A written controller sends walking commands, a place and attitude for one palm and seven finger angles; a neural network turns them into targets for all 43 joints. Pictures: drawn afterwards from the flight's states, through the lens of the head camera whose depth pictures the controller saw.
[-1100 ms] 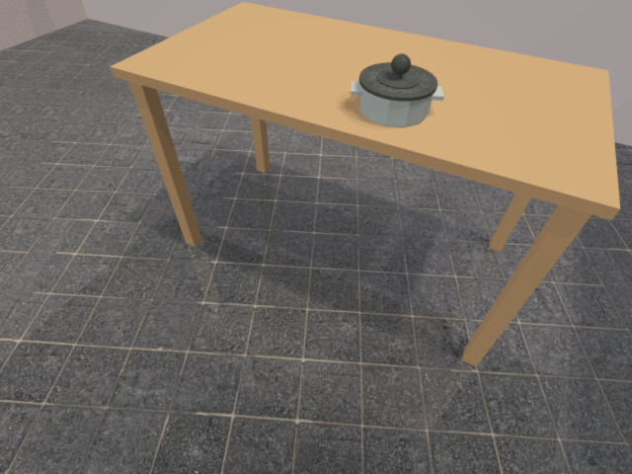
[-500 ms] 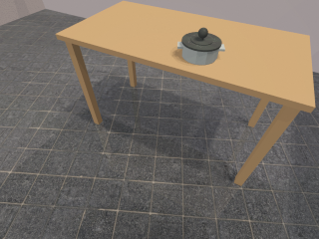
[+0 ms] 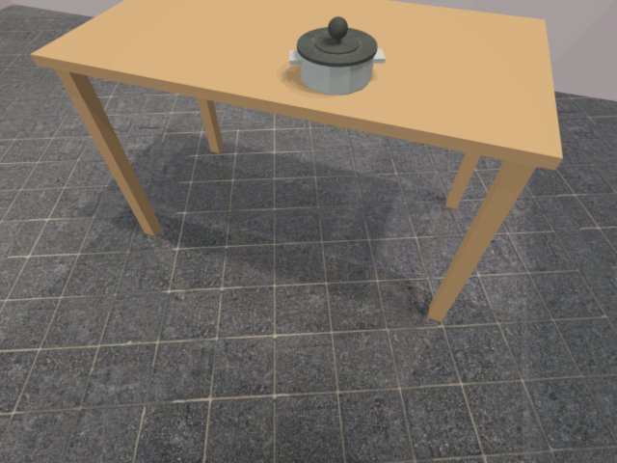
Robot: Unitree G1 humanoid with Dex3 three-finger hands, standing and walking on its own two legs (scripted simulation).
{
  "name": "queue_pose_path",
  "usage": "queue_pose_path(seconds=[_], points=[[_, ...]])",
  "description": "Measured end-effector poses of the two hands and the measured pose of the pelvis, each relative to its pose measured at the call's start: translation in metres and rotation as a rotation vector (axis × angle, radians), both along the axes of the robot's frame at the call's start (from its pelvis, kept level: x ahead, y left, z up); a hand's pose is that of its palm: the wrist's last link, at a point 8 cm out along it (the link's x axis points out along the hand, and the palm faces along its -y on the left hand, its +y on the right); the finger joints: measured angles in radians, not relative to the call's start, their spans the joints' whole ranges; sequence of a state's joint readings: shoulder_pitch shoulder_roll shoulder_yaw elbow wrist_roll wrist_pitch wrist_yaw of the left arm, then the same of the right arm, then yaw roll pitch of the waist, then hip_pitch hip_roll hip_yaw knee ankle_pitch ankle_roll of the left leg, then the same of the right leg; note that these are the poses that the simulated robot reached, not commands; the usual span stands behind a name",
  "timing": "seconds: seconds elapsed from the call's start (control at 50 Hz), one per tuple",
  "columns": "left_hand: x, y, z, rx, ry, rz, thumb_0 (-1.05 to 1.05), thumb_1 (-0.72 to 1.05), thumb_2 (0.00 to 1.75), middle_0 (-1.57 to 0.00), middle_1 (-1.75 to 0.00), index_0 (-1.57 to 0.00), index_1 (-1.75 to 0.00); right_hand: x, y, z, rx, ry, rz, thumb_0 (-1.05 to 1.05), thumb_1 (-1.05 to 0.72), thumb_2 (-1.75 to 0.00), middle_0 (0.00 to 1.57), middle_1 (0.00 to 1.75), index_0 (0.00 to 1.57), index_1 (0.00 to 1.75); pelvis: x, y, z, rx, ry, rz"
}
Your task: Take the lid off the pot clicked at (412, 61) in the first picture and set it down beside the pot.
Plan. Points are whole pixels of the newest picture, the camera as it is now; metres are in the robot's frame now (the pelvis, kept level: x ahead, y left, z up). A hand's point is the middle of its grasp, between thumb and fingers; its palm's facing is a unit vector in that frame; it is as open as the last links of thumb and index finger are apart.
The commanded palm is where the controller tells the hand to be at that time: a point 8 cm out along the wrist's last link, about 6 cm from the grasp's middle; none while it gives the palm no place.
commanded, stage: turn to face it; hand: left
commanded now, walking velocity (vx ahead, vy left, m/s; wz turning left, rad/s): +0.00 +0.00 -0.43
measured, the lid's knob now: (337, 28) +0.94 +0.00 +0.12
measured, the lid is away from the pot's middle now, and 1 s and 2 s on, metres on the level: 0.00 0.00 0.00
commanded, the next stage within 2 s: take the last steps up to it in 0.44 s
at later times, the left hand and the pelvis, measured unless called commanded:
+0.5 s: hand out of the picture +0.08 +0.23 -0.16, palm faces -0.11 -0.96 -0.24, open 7.4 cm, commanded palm none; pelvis -0.02 +0.03 +0.01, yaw -11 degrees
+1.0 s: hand out of the picture +0.06 +0.19 -0.16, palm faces -0.15 -0.97 -0.17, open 7.4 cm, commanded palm none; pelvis +0.07 +0.01 +0.01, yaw -13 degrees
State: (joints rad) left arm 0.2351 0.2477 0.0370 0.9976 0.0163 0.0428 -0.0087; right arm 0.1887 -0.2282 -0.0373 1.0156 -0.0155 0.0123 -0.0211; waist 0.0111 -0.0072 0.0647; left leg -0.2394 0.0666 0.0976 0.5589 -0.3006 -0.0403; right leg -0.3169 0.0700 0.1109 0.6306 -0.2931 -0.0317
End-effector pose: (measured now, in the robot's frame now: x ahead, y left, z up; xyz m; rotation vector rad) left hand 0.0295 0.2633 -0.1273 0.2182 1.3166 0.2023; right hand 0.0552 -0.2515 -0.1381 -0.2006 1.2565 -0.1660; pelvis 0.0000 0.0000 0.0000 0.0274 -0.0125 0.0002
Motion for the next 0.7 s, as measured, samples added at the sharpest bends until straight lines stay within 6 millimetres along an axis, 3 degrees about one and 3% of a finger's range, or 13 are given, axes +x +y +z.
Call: queue_pose_path(seconds=[0.08, 0.18, 0.34, 0.5, 0.64, 0.7], points=[[0.003, -0.012, -0.001, -0.002, -0.026, -0.009, 0.01, 0.91, 0.9, -0.2, -0.3, -0.2, -0.3, -0.012, -0.007, -0.008, 0.005, 0.03, -0.027, 0.01, -0.9, -0.9, 0.21, 0.3, 0.2, 0.3, -0.004, -0.005, -0.004, -0.007, 0.007, -0.007], [-0.002, -0.017, 0.005, -0.013, -0.014, -0.017, 0.01, 0.91, 0.9, -0.2, -0.3, -0.2, -0.3, -0.012, -0.007, 0.005, -0.005, 0.002, -0.052, 0.01, -0.91, -0.9, 0.2, 0.3, 0.2, 0.3, -0.011, 0.0, 0.005, 0.002, 0.024, -0.051], [0.01, 0.005, -0.004, -0.037, -0.011, -0.086, 0.01, 0.91, 0.9, -0.2, -0.3, -0.2, -0.3, -0.015, 0.014, 0.02, -0.037, -0.123, -0.125, 0.01, -0.91, -0.9, 0.2, 0.3, 0.2, 0.3, -0.017, 0.025, 0.004, -0.019, 0.051, -0.126], [0.048, 0.016, 0.004, -0.032, -0.08, -0.163, 0.01, 0.91, 0.9, -0.2, -0.3, -0.2, -0.3, -0.062, 0.034, 0.024, -0.019, -0.045, -0.179, 0.0, -0.9, -0.9, 0.2, 0.3, 0.2, 0.3, -0.019, 0.026, 0.01, -0.02, 0.034, -0.193], [0.069, -0.014, 0.003, -0.012, -0.083, -0.279, 0.01, 0.91, 0.9, -0.2, -0.3, -0.2, -0.3, -0.1, 0.025, -0.005, 0.037, -0.006, -0.285, 0.0, -0.9, -0.9, 0.21, 0.3, 0.2, 0.3, -0.016, 0.01, -0.003, -0.011, 0.026, -0.269], [0.068, -0.029, 0.006, -0.023, -0.1, -0.276, 0.01, 0.91, 0.9, -0.2, -0.3, -0.2, -0.3, -0.117, 0.021, -0.011, 0.057, 0.063, -0.296, 0.01, -0.9, -0.9, 0.2, 0.3, 0.2, 0.3, -0.012, 0.006, -0.001, -0.03, 0.018, -0.257]])
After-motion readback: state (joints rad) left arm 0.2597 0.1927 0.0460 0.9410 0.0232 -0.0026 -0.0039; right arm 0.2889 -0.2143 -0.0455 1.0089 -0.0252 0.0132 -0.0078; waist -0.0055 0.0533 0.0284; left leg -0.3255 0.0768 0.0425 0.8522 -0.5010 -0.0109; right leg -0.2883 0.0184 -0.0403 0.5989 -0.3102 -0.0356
